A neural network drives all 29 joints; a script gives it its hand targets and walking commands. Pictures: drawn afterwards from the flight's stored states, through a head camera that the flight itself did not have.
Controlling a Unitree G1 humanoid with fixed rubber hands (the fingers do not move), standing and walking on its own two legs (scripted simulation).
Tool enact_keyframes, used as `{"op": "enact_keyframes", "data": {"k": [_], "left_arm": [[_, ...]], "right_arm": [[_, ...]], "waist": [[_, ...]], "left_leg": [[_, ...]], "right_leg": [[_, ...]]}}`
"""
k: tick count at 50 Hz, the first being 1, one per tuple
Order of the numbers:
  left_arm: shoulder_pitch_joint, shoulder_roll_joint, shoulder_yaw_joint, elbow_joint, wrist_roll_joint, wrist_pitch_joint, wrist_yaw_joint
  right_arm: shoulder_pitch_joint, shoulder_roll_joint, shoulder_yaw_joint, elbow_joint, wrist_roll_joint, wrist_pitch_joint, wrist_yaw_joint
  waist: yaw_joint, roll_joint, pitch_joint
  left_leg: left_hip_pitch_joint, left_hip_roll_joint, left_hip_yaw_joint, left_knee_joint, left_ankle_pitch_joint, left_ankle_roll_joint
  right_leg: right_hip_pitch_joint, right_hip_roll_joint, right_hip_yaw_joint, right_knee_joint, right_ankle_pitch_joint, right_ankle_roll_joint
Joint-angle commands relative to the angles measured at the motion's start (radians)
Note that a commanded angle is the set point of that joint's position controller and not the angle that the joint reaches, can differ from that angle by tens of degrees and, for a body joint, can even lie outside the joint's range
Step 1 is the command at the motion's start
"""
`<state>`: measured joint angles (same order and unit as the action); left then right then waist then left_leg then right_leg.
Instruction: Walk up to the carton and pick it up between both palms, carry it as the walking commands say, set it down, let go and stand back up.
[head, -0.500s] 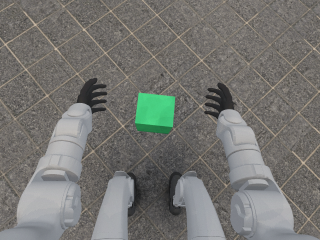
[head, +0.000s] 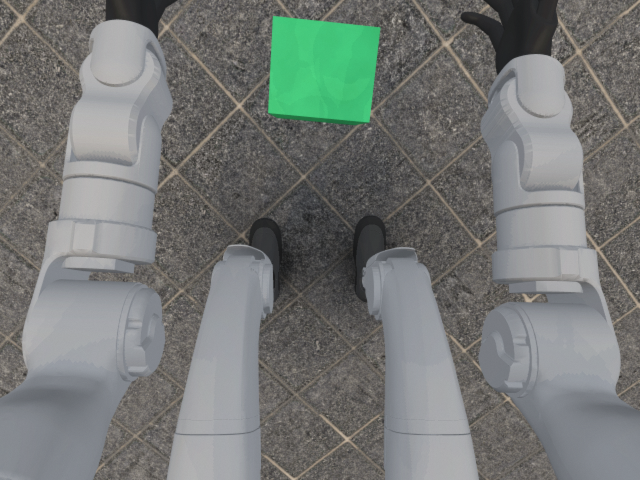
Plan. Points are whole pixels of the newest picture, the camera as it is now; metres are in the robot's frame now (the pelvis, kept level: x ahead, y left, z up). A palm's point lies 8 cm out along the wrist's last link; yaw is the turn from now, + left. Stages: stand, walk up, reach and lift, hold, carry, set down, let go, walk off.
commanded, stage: reach and lift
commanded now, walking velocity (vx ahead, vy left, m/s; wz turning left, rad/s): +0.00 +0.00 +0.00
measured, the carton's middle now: (320, 80) +0.51 +0.00 -0.55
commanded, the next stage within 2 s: none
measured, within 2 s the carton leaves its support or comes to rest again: neither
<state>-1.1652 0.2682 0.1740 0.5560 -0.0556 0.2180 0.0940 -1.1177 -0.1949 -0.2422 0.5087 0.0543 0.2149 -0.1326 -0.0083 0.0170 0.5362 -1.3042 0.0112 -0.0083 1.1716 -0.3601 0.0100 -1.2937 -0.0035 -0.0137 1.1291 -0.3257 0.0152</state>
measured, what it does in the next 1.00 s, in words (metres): lowers itself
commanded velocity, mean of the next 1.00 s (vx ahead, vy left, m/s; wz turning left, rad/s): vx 0.00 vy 0.00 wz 0.00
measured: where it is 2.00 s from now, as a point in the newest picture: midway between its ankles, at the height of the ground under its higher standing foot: (316, 275)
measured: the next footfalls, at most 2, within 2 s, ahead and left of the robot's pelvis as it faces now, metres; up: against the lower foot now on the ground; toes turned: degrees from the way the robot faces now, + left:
none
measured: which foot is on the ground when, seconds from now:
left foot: down 0.00-1.00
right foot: down 0.00-1.00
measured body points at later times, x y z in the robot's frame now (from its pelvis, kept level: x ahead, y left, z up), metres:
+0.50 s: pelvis -0.05 +0.00 -0.15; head +0.32 +0.00 +0.09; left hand +0.52 +0.16 -0.30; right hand +0.51 -0.17 -0.31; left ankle +0.09 +0.12 -0.62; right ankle +0.10 -0.13 -0.62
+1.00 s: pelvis -0.03 +0.01 -0.26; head +0.34 +0.01 -0.02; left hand +0.51 +0.16 -0.45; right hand +0.51 -0.17 -0.44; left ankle +0.09 +0.12 -0.62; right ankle +0.10 -0.13 -0.62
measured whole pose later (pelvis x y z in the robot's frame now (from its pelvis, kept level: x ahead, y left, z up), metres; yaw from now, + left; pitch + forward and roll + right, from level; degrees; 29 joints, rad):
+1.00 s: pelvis -0.03 +0.01 -0.26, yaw -2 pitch +30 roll -2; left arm -1.38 0.32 0.04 0.91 -0.21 0.13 0.19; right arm -1.38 -0.31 -0.12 0.93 0.19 0.13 -0.17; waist 0.00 0.00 0.52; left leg -2.07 -0.04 -0.03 2.14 -0.59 0.00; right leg -2.07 0.04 0.04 2.09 -0.55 0.08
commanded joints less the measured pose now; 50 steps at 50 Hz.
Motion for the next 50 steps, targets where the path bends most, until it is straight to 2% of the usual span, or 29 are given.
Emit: {"op": "enact_keyframes", "data": {"k": [1,2,3,5,7,8,9,10,11,12,14,16,17,19,21,23,24,28,29,33,34,36,37,42,44,45,46,47,50], "left_arm": [[-0.235,0.093,0.075,-0.168,0.004,-0.049,0.036],[-0.313,0.101,0.071,-0.160,-0.002,-0.053,0.036],[-0.338,0.134,0.066,-0.218,0.004,-0.054,0.035],[-0.304,0.145,0.072,-0.096,-0.019,-0.045,0.027],[-0.250,0.146,0.063,0.061,-0.005,-0.047,0.017],[-0.377,0.174,0.051,0.011,-0.046,-0.044,0.019],[-0.341,0.137,0.016,0.076,-0.024,-0.058,0.030],[-0.363,0.099,0.000,0.022,-0.040,-0.057,0.027],[-0.423,0.140,0.018,0.077,-0.044,-0.059,0.034],[-0.469,0.134,-0.001,0.036,-0.103,-0.056,0.032],[-0.486,0.152,-0.015,0.165,-0.087,-0.038,0.035],[-0.585,0.201,-0.020,0.095,-0.086,-0.037,0.045],[-0.611,0.257,0.009,0.120,-0.091,-0.027,0.046],[-0.649,0.255,-0.011,0.010,-0.083,-0.022,0.076],[-0.607,0.256,-0.011,0.140,-0.091,-0.016,0.067],[-0.629,0.242,-0.041,0.110,-0.117,0.008,0.074],[-0.618,0.244,-0.023,0.057,-0.123,-0.008,0.078],[-0.605,0.191,-0.052,0.172,-0.136,-0.015,0.071],[-0.630,0.240,-0.021,0.135,-0.120,-0.033,0.075],[-0.700,0.213,-0.090,0.083,-0.166,-0.042,0.090],[-0.610,0.224,-0.074,0.243,-0.135,-0.043,0.081],[-0.640,0.166,-0.084,0.106,-0.176,-0.056,0.088],[-0.600,0.166,-0.081,0.114,-0.144,-0.075,0.087],[-0.604,0.130,-0.121,0.216,-0.162,-0.103,0.082],[-0.621,0.215,-0.052,0.118,-0.105,-0.123,0.111],[-0.604,0.188,-0.069,0.183,-0.131,-0.120,0.107],[-0.577,0.200,-0.064,0.195,-0.114,-0.126,0.105],[-0.631,0.123,-0.161,0.113,-0.200,-0.133,0.098],[-0.613,0.124,-0.160,0.283,-0.138,-0.136,0.077]], "right_arm": [[-0.254,-0.169,-0.058,-0.190,-0.018,-0.060,0.002],[-0.333,-0.167,-0.017,-0.202,-0.021,-0.059,-0.010],[-0.325,-0.170,-0.055,-0.247,-0.043,-0.053,-0.033],[-0.292,-0.113,-0.020,-0.038,-0.049,-0.028,-0.039],[-0.271,-0.058,-0.002,0.064,-0.029,-0.027,-0.049],[-0.408,-0.150,-0.039,-0.047,-0.023,-0.031,-0.057],[-0.369,-0.066,0.035,0.053,0.054,-0.036,-0.049],[-0.363,-0.107,0.019,0.072,0.041,-0.036,-0.046],[-0.378,-0.090,0.055,0.123,0.055,-0.031,-0.054],[-0.467,-0.163,0.036,0.038,0.026,-0.044,-0.052],[-0.459,-0.126,0.041,0.164,0.045,-0.014,-0.062],[-0.563,-0.176,0.045,0.058,0.054,-0.021,-0.076],[-0.645,-0.169,0.093,0.011,0.091,-0.012,-0.080],[-0.621,-0.229,0.044,0.035,0.066,-0.005,-0.087],[-0.577,-0.161,0.092,0.091,0.116,0.003,-0.093],[-0.631,-0.277,0.042,0.054,0.069,0.017,-0.112],[-0.632,-0.219,0.067,-0.030,0.094,0.000,-0.109],[-0.566,-0.196,0.064,0.157,0.077,-0.003,-0.092],[-0.643,-0.186,0.111,0.058,0.115,-0.020,-0.095],[-0.618,-0.227,0.096,0.115,0.122,-0.027,-0.104],[-0.598,-0.183,0.116,0.223,0.131,-0.025,-0.085],[-0.623,-0.208,0.110,0.126,0.120,-0.048,-0.076],[-0.545,-0.176,0.117,0.167,0.133,-0.067,-0.074],[-0.603,-0.227,0.075,0.206,0.113,-0.110,-0.052],[-0.593,-0.250,0.069,0.169,0.130,-0.125,-0.061],[-0.559,-0.258,0.075,0.220,0.093,-0.123,-0.060],[-0.581,-0.236,0.090,0.183,0.132,-0.128,-0.057],[-0.592,-0.252,0.114,0.189,0.118,-0.134,-0.047],[-0.542,-0.197,0.088,0.381,0.154,-0.142,-0.024]], "waist": [[-0.023,0.032,-2.299],[0.027,0.040,-2.298],[-0.023,-0.024,-2.326],[-0.011,-0.075,-2.122],[0.015,-0.054,-2.048],[-0.022,-0.029,-2.099],[0.052,0.025,-2.045],[0.010,0.046,-2.083],[0.036,0.007,-2.059],[-0.024,-0.033,-2.053],[0.011,0.002,-1.978],[-0.007,0.012,-2.097],[0.051,-0.033,-2.074],[0.010,0.007,-2.182],[0.044,-0.020,-2.102],[-0.031,0.021,-2.122],[0.023,0.004,-2.207],[-0.025,0.007,-2.065],[0.042,-0.021,-2.105],[-0.030,0.042,-2.123],[0.033,0.009,-1.966],[-0.016,-0.013,-2.002],[0.017,0.022,-2.015],[-0.040,0.033,-1.912],[0.027,0.034,-2.033],[-0.026,0.008,-1.949],[0.034,0.028,-1.946],[-0.051,0.010,-1.909],[-0.022,0.079,-1.635]], "left_leg": [[1.031,-0.081,-0.072,0.123,0.937,-0.027],[0.881,-0.085,-0.015,0.117,0.736,-0.036],[0.757,-0.104,-0.004,0.113,0.655,-0.034],[0.477,-0.114,0.027,0.106,0.397,-0.041],[0.374,-0.105,0.052,0.156,0.373,-0.035],[0.431,-0.110,0.044,0.167,0.330,-0.029],[0.464,-0.102,0.041,0.193,0.362,-0.032],[0.471,-0.103,0.049,0.194,0.336,-0.044],[0.405,-0.111,0.057,0.235,0.273,-0.035],[0.375,-0.107,0.048,0.272,0.222,-0.030],[0.317,-0.103,0.051,0.253,0.099,-0.030],[0.320,-0.098,0.058,0.309,0.127,-0.036],[0.272,-0.100,0.086,0.323,0.071,-0.017],[0.295,-0.104,0.083,0.349,0.098,-0.036],[0.226,-0.097,0.083,0.388,0.067,-0.018],[0.186,-0.088,0.094,0.422,-0.017,-0.039],[0.220,-0.093,0.082,0.420,0.083,-0.027],[0.125,-0.089,0.063,0.492,0.030,-0.033],[0.072,-0.085,0.095,0.522,0.052,-0.024],[0.128,-0.090,0.078,0.603,0.087,-0.033],[0.059,-0.082,0.074,0.586,0.053,-0.016],[0.070,-0.090,0.066,0.628,0.099,-0.027],[0.058,-0.085,0.056,0.646,0.155,-0.034],[0.069,-0.081,0.031,0.699,0.193,-0.045],[0.157,-0.085,0.032,0.736,0.265,-0.042],[0.074,-0.092,0.038,0.740,0.221,-0.051],[0.089,-0.083,0.030,0.744,0.234,-0.037],[0.065,-0.093,0.014,0.766,0.268,-0.040],[-0.020,-0.072,0.002,0.751,0.150,-0.050]], "right_leg": [[0.298,0.131,-0.070,0.038,0.527,0.014],[0.371,0.118,-0.054,0.066,0.449,0.012],[0.540,0.121,-0.054,0.085,0.519,0.011],[0.529,0.112,-0.061,0.147,0.382,0.025],[0.485,0.107,-0.032,0.170,0.368,0.029],[0.471,0.115,-0.035,0.167,0.275,0.024],[0.349,0.117,-0.040,0.215,0.249,0.022],[0.367,0.123,-0.054,0.210,0.236,0.015],[0.308,0.113,-0.046,0.235,0.174,0.019],[0.298,0.110,-0.060,0.262,0.129,0.009],[0.281,0.105,-0.051,0.270,0.031,0.008],[0.290,0.113,-0.066,0.333,0.083,0.014],[0.329,0.105,-0.045,0.327,0.032,0.022],[0.305,0.107,-0.068,0.386,0.068,0.014],[0.212,0.107,-0.079,0.423,0.028,0.028],[0.236,0.100,-0.089,0.456,-0.009,0.017],[0.315,0.097,-0.063,0.454,0.067,0.017],[0.184,0.088,-0.067,0.531,0.026,0.012],[0.211,0.084,-0.055,0.559,0.083,0.029],[0.135,0.085,-0.059,0.624,0.072,0.014],[0.040,0.085,-0.071,0.630,0.013,0.026],[0.083,0.091,-0.067,0.659,0.082,0.018],[0.047,0.086,-0.066,0.694,0.142,0.024],[-0.089,0.085,-0.091,0.758,0.127,0.028],[-0.055,0.083,-0.083,0.796,0.180,0.036],[-0.075,0.091,-0.098,0.802,0.159,0.037],[-0.078,0.088,-0.078,0.807,0.153,0.036],[-0.143,0.090,-0.087,0.825,0.166,0.020],[-0.328,0.080,-0.097,0.833,0.045,0.036]]}}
